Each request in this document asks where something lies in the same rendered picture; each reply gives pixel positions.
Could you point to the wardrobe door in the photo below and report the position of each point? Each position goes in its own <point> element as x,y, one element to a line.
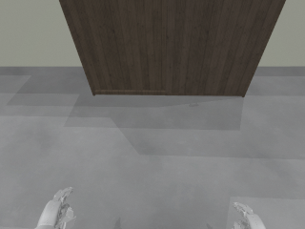
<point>212,46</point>
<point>123,42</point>

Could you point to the right robot hand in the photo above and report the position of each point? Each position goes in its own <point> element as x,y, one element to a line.
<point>253,221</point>

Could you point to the left robot hand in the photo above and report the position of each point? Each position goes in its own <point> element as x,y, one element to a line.
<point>54,210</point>

